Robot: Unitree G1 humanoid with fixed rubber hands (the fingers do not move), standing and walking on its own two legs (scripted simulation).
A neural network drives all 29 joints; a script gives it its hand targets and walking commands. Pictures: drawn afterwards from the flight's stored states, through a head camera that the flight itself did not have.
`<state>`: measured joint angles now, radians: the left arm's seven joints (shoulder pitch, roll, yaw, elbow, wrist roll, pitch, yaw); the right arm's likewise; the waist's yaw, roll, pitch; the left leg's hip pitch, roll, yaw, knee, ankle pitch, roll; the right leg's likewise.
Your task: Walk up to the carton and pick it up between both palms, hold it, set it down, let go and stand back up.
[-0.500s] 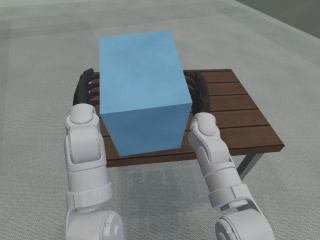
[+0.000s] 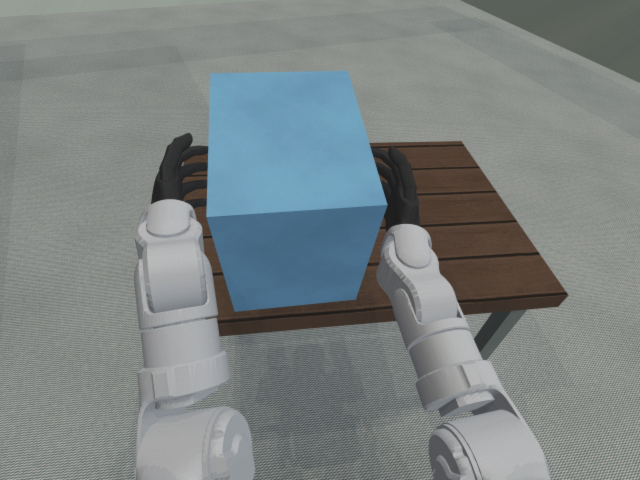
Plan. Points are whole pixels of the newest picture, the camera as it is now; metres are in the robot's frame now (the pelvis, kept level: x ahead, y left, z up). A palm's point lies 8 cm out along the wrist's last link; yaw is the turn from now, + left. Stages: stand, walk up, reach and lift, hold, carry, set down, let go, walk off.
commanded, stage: hold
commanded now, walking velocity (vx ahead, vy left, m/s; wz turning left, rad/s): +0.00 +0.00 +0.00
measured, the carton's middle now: (289, 195) +0.43 +0.01 +0.14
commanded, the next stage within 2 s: none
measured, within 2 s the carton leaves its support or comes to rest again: neither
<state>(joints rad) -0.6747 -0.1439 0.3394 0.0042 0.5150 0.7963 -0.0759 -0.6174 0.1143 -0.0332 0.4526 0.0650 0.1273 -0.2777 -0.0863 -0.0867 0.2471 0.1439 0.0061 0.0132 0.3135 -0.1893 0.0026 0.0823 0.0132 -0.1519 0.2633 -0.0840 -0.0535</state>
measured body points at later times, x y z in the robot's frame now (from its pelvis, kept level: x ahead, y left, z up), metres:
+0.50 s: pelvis +0.00 +0.01 +0.00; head -0.01 +0.03 +0.45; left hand +0.38 +0.14 +0.18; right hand +0.37 -0.12 +0.16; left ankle +0.01 +0.12 -0.75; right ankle +0.07 -0.08 -0.75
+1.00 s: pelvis +0.00 +0.01 +0.00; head -0.01 +0.03 +0.45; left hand +0.38 +0.15 +0.18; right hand +0.37 -0.11 +0.16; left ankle +0.01 +0.12 -0.75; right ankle +0.07 -0.08 -0.75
